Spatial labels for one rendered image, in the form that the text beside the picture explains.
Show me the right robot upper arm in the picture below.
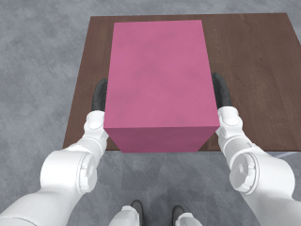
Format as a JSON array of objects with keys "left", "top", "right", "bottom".
[{"left": 229, "top": 152, "right": 301, "bottom": 226}]

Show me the left robot hand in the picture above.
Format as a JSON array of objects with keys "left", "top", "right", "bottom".
[{"left": 90, "top": 78, "right": 108, "bottom": 112}]

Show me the left robot upper arm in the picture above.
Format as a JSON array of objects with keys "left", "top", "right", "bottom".
[{"left": 0, "top": 151, "right": 98, "bottom": 226}]

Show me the right robot forearm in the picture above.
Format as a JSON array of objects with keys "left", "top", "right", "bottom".
[{"left": 215, "top": 106, "right": 295, "bottom": 190}]

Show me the right robot foot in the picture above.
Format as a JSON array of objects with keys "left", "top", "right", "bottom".
[{"left": 171, "top": 205, "right": 185, "bottom": 226}]

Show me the carton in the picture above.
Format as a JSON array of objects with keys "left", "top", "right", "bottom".
[{"left": 103, "top": 20, "right": 220, "bottom": 153}]

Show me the robot left shin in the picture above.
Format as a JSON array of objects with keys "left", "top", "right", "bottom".
[{"left": 121, "top": 205, "right": 140, "bottom": 226}]

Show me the table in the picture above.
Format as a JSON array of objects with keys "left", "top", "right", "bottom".
[{"left": 62, "top": 12, "right": 301, "bottom": 158}]

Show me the right robot hand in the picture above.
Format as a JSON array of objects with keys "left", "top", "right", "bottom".
[{"left": 211, "top": 73, "right": 232, "bottom": 110}]

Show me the left robot forearm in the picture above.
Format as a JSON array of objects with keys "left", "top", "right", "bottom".
[{"left": 40, "top": 110, "right": 109, "bottom": 186}]

